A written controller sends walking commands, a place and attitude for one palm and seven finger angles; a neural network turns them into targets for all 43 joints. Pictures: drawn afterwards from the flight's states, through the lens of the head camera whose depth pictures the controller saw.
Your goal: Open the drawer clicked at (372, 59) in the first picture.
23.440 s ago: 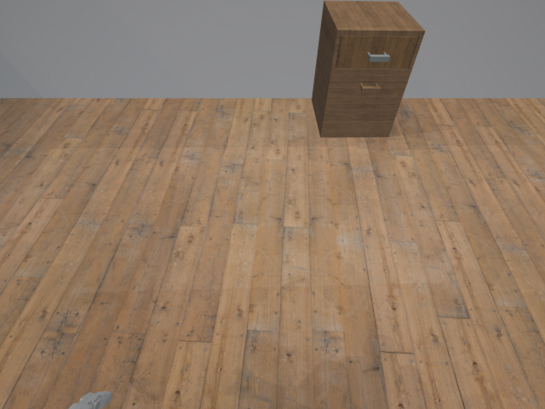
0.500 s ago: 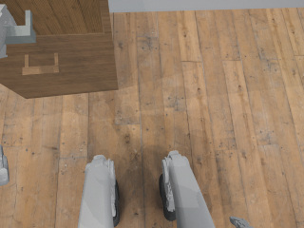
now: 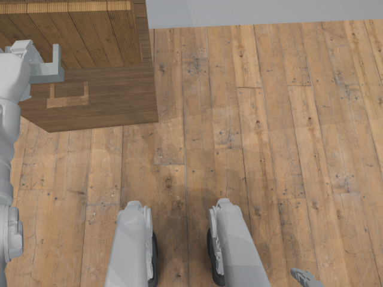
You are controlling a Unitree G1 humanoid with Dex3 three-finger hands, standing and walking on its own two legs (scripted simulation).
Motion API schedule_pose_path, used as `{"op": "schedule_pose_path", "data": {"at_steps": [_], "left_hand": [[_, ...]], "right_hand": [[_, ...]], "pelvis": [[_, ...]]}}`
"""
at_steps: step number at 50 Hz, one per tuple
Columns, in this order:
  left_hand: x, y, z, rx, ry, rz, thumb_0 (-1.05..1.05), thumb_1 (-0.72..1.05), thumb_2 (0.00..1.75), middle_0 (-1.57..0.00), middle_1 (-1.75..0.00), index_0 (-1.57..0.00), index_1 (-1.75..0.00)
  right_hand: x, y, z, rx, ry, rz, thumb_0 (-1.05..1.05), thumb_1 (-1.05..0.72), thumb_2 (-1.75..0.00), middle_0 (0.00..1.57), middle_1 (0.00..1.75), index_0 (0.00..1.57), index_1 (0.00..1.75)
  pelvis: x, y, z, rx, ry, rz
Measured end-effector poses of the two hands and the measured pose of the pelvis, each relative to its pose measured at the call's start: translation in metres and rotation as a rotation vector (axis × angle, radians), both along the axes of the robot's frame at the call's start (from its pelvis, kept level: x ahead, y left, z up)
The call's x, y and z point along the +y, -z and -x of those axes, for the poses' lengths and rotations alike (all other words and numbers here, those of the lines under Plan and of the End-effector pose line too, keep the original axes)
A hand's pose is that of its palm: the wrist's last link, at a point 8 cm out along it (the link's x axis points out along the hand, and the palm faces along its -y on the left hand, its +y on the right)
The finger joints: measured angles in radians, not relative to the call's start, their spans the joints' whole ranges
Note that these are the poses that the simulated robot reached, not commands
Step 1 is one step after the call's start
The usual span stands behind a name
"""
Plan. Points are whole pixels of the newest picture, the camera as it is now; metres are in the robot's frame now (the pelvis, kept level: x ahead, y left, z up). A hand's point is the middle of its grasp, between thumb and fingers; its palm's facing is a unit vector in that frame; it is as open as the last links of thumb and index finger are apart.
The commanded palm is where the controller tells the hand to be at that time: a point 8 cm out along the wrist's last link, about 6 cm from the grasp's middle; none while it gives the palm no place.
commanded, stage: pull the drawer open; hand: left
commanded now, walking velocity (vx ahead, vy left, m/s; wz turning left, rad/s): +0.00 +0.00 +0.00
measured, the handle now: (33, 62) +0.53 +0.31 -0.01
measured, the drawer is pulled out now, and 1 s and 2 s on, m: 0.02 0.08 0.15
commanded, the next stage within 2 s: none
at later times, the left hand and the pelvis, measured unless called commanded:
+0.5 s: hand (20, 106) +0.45 +0.33 -0.04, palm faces -0.04 -0.03 -1.00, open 5.6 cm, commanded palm +0.43 +0.31 +0.01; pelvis +0.00 +0.00 +0.01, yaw +1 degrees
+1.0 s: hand (20, 120) +0.42 +0.32 -0.04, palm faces -0.02 -0.03 -1.00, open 5.6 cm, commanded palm +0.40 +0.31 +0.01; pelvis +0.00 -0.01 +0.01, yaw +1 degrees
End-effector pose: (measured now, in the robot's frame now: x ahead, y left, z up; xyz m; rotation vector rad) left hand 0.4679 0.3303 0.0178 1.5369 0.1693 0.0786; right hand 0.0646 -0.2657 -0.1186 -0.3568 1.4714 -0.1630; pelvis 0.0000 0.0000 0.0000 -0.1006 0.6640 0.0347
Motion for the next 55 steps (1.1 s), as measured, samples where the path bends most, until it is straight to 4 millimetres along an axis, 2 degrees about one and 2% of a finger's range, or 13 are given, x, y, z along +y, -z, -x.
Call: {"op": "schedule_pose_path", "data": {"at_steps": [9, 16, 39, 55], "left_hand": [[-0.002, 0.001, 0.013, -0.019, 0.006, -0.004, 0.01, 0.69, 0.83, -0.42, -1.35, -0.42, -1.35], [-0.003, 0.001, 0.023, -0.015, 0.005, -0.008, 0.01, 0.69, 0.82, -0.42, -1.35, -0.42, -1.35], [-0.007, 0.001, 0.052, -0.022, 0.004, -0.005, 0.01, 0.69, 0.83, -0.42, -1.35, -0.42, -1.35], [-0.009, 0.001, 0.069, -0.031, 0.004, -0.006, 0.01, 0.69, 0.84, -0.42, -1.35, -0.42, -1.35]], "right_hand": [[0.002, 0.004, -0.022, -0.025, -0.022, -0.024, 0.0, -0.91, -0.9, 0.2, 0.3, 0.2, 0.3], [0.003, 0.004, -0.031, -0.045, -0.035, -0.039, 0.0, -0.91, -0.9, 0.2, 0.3, 0.2, 0.3], [-0.004, 0.006, -0.022, -0.059, -0.027, -0.042, 0.0, -0.91, -0.9, 0.2, 0.3, 0.2, 0.3], [-0.002, 0.006, -0.034, -0.1, -0.038, -0.054, 0.0, -0.91, -0.9, 0.2, 0.3, 0.2, 0.3]], "pelvis": [[0.001, -0.004, -0.004, -0.004, -0.001, -0.009], [-0.001, -0.006, -0.003, -0.011, -0.004, -0.015], [-0.006, -0.006, 0.002, -0.034, -0.002, -0.026], [-0.007, -0.008, 0.003, -0.045, -0.002, -0.031]]}}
